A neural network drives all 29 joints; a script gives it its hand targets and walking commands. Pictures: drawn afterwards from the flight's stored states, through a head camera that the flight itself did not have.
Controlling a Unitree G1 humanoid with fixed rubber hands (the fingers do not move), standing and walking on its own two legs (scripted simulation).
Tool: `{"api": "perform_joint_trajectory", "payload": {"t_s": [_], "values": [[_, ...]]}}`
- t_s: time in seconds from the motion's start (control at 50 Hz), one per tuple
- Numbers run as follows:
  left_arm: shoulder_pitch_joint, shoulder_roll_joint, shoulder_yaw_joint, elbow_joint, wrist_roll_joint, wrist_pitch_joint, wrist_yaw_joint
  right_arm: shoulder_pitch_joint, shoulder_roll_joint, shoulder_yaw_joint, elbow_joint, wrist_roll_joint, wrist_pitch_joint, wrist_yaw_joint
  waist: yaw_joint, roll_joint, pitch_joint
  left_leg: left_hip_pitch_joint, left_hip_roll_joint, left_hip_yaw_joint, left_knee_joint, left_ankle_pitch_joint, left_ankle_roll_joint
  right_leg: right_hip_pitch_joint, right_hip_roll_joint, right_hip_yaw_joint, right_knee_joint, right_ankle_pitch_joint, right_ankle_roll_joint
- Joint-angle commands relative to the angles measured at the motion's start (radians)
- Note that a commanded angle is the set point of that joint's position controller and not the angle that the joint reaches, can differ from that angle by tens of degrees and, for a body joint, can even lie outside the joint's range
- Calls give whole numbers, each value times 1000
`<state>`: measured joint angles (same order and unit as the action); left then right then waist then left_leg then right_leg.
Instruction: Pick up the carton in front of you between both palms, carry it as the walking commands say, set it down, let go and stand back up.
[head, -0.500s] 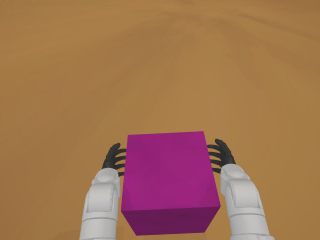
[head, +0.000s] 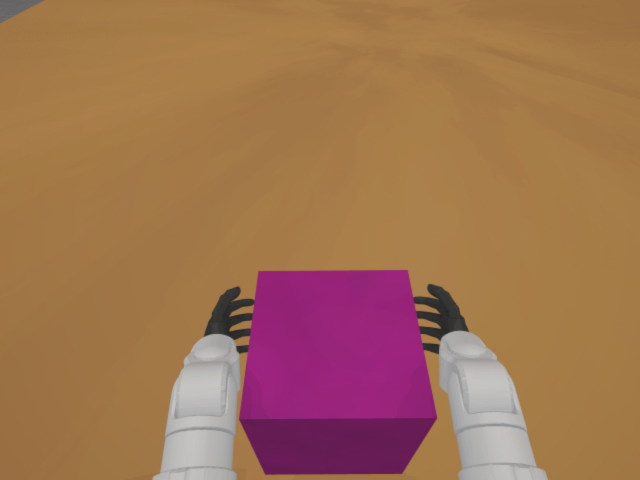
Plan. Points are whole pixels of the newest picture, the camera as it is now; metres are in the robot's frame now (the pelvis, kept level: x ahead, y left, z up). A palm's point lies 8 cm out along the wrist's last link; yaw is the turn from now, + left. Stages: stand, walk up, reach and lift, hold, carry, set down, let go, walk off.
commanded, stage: carry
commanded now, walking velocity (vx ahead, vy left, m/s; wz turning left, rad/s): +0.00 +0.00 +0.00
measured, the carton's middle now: (333, 376) +0.29 +0.01 -0.07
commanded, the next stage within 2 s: hold in 1.62 s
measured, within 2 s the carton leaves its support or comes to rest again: neither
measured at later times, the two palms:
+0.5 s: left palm (216, 362) +0.26 +0.15 +0.04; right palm (459, 359) +0.26 -0.14 +0.04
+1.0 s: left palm (203, 370) +0.25 +0.17 +0.03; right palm (447, 362) +0.25 -0.13 +0.04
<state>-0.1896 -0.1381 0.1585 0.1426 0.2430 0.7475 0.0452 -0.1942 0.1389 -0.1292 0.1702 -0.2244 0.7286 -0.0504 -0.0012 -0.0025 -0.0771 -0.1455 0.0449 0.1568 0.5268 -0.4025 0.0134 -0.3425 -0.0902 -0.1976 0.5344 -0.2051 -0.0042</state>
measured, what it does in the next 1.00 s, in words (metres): stands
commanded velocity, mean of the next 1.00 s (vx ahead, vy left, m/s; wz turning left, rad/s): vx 0.00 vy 0.00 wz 0.00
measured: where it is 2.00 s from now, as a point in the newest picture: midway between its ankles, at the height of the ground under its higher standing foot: outside the picture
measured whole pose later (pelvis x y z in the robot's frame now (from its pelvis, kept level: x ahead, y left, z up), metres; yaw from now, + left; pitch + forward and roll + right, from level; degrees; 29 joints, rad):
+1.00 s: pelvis -0.03 +0.01 +0.00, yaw +0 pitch +1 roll -1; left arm -0.18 -0.14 0.16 0.13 0.24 0.74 0.05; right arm -0.21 0.14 -0.13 0.17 -0.22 0.74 -0.05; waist 0.00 -0.01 -0.07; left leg -0.21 0.03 0.16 0.56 -0.37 0.04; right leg -0.38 -0.11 -0.19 0.50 -0.13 0.00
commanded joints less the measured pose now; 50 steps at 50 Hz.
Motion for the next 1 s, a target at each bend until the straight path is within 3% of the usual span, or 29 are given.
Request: {"api": "perform_joint_trajectory", "payload": {"t_s": [0.0, 0.02, 0.08, 0.1, 0.12, 0.14, 0.16, 0.22, 0.24, 0.28, 0.3, 0.36, 0.42, 0.44, 0.46, 0.48, 0.52, 0.56, 0.6, 0.62, 0.66, 0.72, 0.78, 0.8, 0.84, 0.86, 0.9, 0.94, 0.98], "values": [[-470, -924, -569, -85, -276, -57, -261, -503, 953, 575, -144, 284, -46, 255, -4, 38, -229, -32, 97, -92, -108, 320, 10, 169, -107, 107, -41, 215, -26], [-466, -906, -580, -80, -285, -56, -260, -444, 954, 574, -78, 289, -33, 258, -5, 19, -215, -26, 103, -86, -93, 312, 15, 162, -87, 113, -62, 265, -15], [-474, -900, -590, -116, -294, -62, -264, -437, 969, 582, -115, 281, -38, 254, -4, 12, -243, -12, 129, -89, -88, 385, 5, 151, -76, 83, -47, 250, -4], [-432, -933, -574, -69, -273, -51, -258, -410, 935, 540, -96, 264, -37, 252, -2, 63, -257, -16, 107, -78, -68, 425, 11, 150, -87, 95, -32, 286, -13], [-470, -910, -577, -85, -281, -59, -260, -413, 937, 541, -84, 246, -38, 257, 0, -17, -264, -10, 112, -81, -88, 394, 9, 150, -85, 100, -19, 288, -16], [-449, -899, -574, -95, -278, -58, -261, -426, 945, 549, -105, 260, -38, 255, 1, -32, -263, -19, 117, -85, -71, 364, 20, 174, -85, 94, -45, 307, -16], [-471, -904, -584, -117, -284, -56, -260, -440, 928, 534, -101, 256, -33, 252, 2, 24, -258, -28, 106, -93, -99, 357, 17, 172, -96, 105, -31, 260, -29], [-457, -888, -568, -87, -270, -51, -255, -440, 942, 544, -70, 266, -31, 253, -2, -22, -279, -16, 108, -95, -94, 367, 10, 191, -86, 97, -36, 273, -17], [-393, -912, -574, -76, -276, -46, -251, -463, 955, 622, -168, 306, -47, 255, -3, -25, -263, -8, 124, -104, -95, 383, 23, 184, -84, 97, -20, 277, -26], [-411, -901, -584, -84, -274, -48, -253, -416, 935, 569, -94, 268, -27, 254, 3, 2, -259, -14, 117, -90, -88, 359, 9, 156, -83, 106, -31, 259, -27], [-416, -941, -592, -73, -288, -48, -262, -476, 913, 604, -197, 286, -37, 246, 2, 15, -290, -17, 109, -115, -93, 384, 21, 188, -99, 109, -30, 231, -28], [-452, -866, -565, -106, -266, -54, -254, -409, 919, 547, -53, 275, -29, 255, 3, 26, -243, -54, 97, -82, -86, 271, 16, 159, -91, 115, -45, 240, -29], [-483, -907, -545, -92, -266, -53, -260, -456, 942, 555, -70, 261, -26, 256, 0, -20, -213, -92, 108, -96, -110, 216, 18, 186, -96, 110, -55, 225, -21], [-480, -910, -575, -121, -279, -54, -260, -447, 933, 558, -79, 268, -24, 259, -3, 31, -155, -146, 107, -116, -120, 249, 21, 171, -94, 131, -53, 215, -18], [-457, -916, -544, -20, -260, -38, -261, -463, 933, 524, -58, 254, -30, 261, 2, 2, -232, -79, 93, -95, -125, 192, 9, 183, -91, 123, -58, 175, -13], [-431, -928, -551, -59, -270, -49, -262, -477, 951, 585, -121, 296, -29, 259, 4, -66, -260, -55, 89, -91, -104, 166, 23, 170, -106, 131, -89, 137, -18], [-467, -901, -562, -70, -269, -46, -260, -424, 946, 530, -33, 269, -31, 267, 4, 8, -226, -67, 94, -93, -114, 192, 21, 156, -91, 138, -81, 169, -15], [-473, -938, -584, -78, -280, -52, -260, -500, 943, 572, -147, 278, -46, 257, -1, 32, -258, -52, 92, -88, -93, 262, 22, 178, -100, 116, -51, 231, -20], [-415, -913, -548, -28, -267, -42, -264, -487, 946, 564, -106, 288, -35, 258, 1, -29, -264, -43, 103, -106, -101, 305, 12, 174, -85, 102, -43, 269, -16], [-426, -909, -553, -71, -264, -49, -262, -446, 947, 560, -91, 280, -24, 259, 0, 26, -255, -53, 108, -91, -77, 278, 22, 172, -98, 125, -66, 276, -21], [-491, -901, -561, -85, -271, -47, -264, -436, 941, 510, -48, 250, -29, 260, 8, -20, -219, -81, 114, -101, -113, 238, 20, 144, -89, 110, -75, 210, -19], [-462, -922, -603, -120, -291, -55, -257, -456, 964, 585, -121, 286, -32, 257, -4, -1, -269, -74, 106, -108, -87, 248, 29, 184, -95, 124, -67, 214, -17], [-410, -893, -532, -40, -246, -46, -251, -460, 929, 547, -83, 261, -36, 254, 4, -18, -210, -89, 93, -107, -121, 251, 16, 132, -75, 99, -63, 168, -10], [-422, -917, -561, -65, -269, -42, -258, -435, 927, 541, -102, 272, -33, 253, -1, 45, -190, -124, 127, -130, -107, 270, 37, 153, -92, 115, -87, 189, -5], [-434, -877, -541, -89, -258, -52, -255, -429, 953, 550, -48, 278, -27, 261, -2, -8, -261, -49, 115, -102, -83, 290, 26, 153, -97, 118, -64, 246, -11], [-522, -919, -600, -157, -295, -60, -258, -413, 953, 540, -57, 263, -34, 254, 0, 37, -260, -76, 108, -108, -87, 374, 25, 177, -111, 103, -52, 247, -14], [-440, -926, -598, -97, -271, -45, -247, -474, 965, 593, -126, 308, -41, 262, 1, 47, -263, -52, 106, -103, -76, 336, 24, 170, -87, 104, -55, 243, -15], [-474, -910, -564, -120, -278, -53, -258, -455, 961, 556, -67, 275, -27, 257, -4, -21, -273, -64, 108, -106, -65, 360, 16, 182, -84, 96, -31, 299, -16], [-405, -916, -582, -71, -277, -43, -261, -422, 934, 566, -86, 286, -26, 256, -1, 18, -240, -83, 109, -96, -74, 346, 34, 164, -77, 101, -54, 287, -4]]}}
